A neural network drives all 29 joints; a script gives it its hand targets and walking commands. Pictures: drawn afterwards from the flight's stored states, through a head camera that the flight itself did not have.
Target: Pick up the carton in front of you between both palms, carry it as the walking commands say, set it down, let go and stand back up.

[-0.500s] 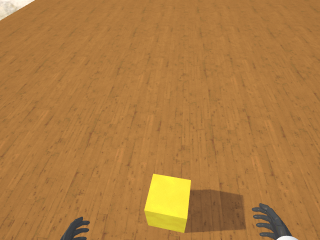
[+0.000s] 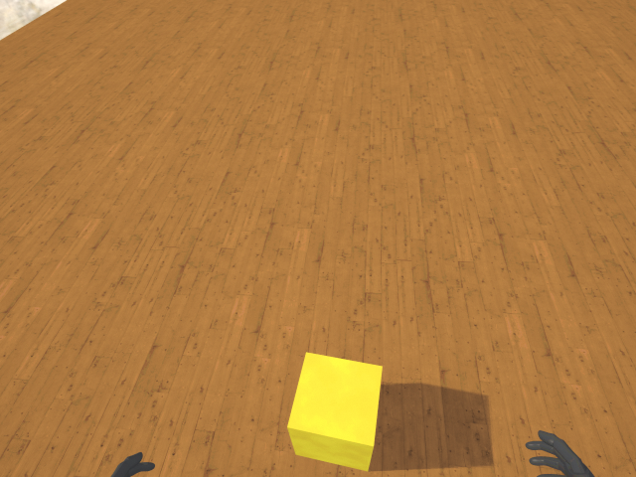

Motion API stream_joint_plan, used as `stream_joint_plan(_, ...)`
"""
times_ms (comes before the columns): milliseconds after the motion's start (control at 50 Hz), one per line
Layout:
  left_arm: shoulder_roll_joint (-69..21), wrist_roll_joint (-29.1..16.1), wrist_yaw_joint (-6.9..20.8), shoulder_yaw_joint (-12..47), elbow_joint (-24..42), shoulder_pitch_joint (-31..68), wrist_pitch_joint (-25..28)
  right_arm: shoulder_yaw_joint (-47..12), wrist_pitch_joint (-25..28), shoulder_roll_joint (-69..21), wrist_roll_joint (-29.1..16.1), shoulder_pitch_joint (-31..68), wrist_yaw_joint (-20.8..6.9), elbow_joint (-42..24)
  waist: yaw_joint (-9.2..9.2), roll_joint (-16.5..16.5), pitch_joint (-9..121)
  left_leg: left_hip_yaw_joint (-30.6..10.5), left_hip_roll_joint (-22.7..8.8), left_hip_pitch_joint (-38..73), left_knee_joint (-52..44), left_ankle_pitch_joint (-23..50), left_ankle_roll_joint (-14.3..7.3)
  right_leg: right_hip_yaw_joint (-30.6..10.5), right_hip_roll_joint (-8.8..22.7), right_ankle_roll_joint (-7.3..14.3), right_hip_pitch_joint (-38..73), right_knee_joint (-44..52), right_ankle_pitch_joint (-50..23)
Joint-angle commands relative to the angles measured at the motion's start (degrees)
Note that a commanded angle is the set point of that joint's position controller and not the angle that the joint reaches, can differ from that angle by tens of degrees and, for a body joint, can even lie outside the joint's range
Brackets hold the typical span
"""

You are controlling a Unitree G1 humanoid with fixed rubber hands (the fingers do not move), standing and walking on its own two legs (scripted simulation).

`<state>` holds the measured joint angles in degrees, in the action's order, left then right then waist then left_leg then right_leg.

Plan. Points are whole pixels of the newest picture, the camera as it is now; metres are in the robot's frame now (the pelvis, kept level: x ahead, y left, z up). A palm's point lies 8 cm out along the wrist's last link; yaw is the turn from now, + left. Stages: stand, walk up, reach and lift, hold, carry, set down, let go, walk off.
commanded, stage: stand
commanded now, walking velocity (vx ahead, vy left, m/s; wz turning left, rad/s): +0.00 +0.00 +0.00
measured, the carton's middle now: (337, 412) +0.43 -0.01 -0.65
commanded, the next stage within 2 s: none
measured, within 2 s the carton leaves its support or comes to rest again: neither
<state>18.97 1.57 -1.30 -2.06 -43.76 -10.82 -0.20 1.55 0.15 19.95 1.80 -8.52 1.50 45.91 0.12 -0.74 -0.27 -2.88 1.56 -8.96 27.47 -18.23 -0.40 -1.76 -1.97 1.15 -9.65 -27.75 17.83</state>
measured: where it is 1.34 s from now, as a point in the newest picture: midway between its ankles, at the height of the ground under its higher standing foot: outside the picture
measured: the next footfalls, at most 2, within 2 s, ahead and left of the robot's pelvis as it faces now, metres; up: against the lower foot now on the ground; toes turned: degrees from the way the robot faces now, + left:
none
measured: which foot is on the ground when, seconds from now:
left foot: down 0.00-1.00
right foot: down 0.00-1.00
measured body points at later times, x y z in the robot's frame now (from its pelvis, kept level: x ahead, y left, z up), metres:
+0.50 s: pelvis -0.02 +0.00 +0.01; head -0.03 -0.01 +0.46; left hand +0.09 +0.30 -0.10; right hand +0.10 -0.31 -0.11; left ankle -0.04 +0.12 -0.74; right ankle -0.03 -0.11 -0.74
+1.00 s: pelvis -0.03 +0.00 +0.01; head -0.04 +0.00 +0.46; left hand +0.07 +0.31 -0.10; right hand +0.07 -0.31 -0.11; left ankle -0.04 +0.12 -0.74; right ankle -0.03 -0.11 -0.74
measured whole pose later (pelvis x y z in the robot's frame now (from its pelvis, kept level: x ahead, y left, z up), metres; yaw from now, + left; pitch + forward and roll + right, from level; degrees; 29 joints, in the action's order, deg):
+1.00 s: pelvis -0.03 +0.00 +0.01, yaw +0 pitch -3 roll +0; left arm 21.7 0.8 -0.5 -0.8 -57.0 -7.9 0.6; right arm 0.1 1.1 22.2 1.0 -7.4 0.9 58.6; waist 0.4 -0.5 -1.7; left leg -3.0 1.3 -5.6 20.0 -11.7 -0.2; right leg -1.7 -1.6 0.9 -6.1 -20.0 11.3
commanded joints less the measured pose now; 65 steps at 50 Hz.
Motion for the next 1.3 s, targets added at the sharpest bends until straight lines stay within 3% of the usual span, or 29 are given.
stream_joint_plan(0,9.35,-0.13,-0.35,-2.23,1.57,1.08,0.71,1.75,0.72,8.51,-0.13,1.62,0.39,-1.72,-0.04,0.33,4.17,-3.97,-5.90,2.87,-2.23,25.46,-0.10,-4.79,6.52,-0.27,2.32,3.15,-24.65)
stream_joint_plan(240,10.18,-0.31,0.02,-1.85,-2.54,2.87,0.97,1.23,1.13,9.61,-0.12,2.69,0.21,2.19,0.03,0.88,1.19,-4.96,-6.31,2.10,-6.34,17.01,-0.42,-5.83,7.02,0.01,2.34,7.26,-17.00)
stream_joint_plan(540,11.31,-0.51,0.42,-1.27,-7.02,4.05,1.19,0.70,1.42,10.71,-0.42,2.96,-0.16,6.87,0.14,0.69,-0.25,-5.63,-6.80,1.89,-9.42,12.46,-0.58,-6.36,7.49,0.09,2.44,10.23,-12.23)
stream_joint_plan(1280,12.98,-0.92,0.53,-0.11,-12.72,5.55,1.41,0.17,1.41,12.20,-1.01,3.71,-0.47,11.53,0.29,0.57,0.32,-5.81,-7.63,3.02,-10.80,15.39,-0.99,-6.13,8.19,0.35,3.90,11.12,-14.81)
